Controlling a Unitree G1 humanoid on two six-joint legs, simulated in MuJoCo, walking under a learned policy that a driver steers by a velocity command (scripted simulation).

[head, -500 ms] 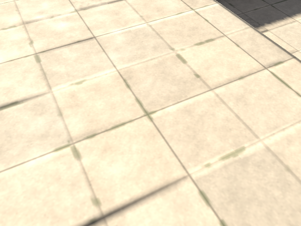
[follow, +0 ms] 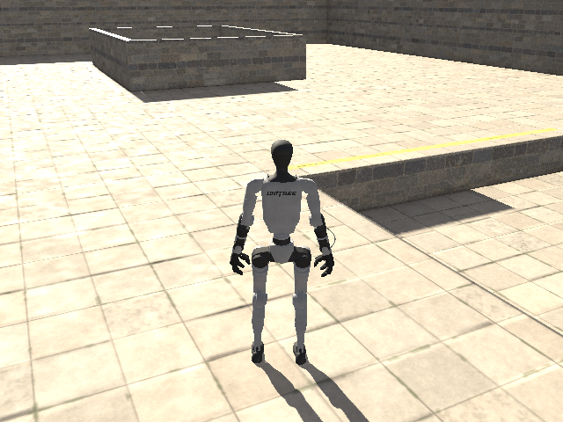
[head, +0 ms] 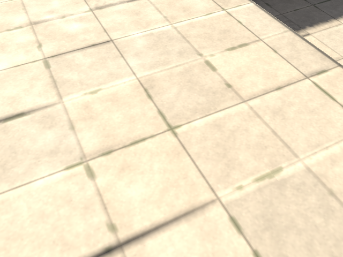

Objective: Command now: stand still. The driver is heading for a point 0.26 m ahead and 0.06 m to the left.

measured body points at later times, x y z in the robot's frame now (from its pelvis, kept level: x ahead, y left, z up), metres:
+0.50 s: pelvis -0.01 +0.00 +0.00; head +0.01 +0.00 +0.45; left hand +0.02 +0.26 -0.15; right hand +0.01 -0.25 -0.16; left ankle +0.00 +0.14 -0.74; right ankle -0.01 -0.11 -0.74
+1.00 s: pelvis -0.07 +0.07 +0.01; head -0.08 +0.10 +0.46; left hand -0.02 +0.36 -0.14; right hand -0.04 -0.19 -0.12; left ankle -0.07 +0.14 -0.74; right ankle -0.13 -0.09 -0.66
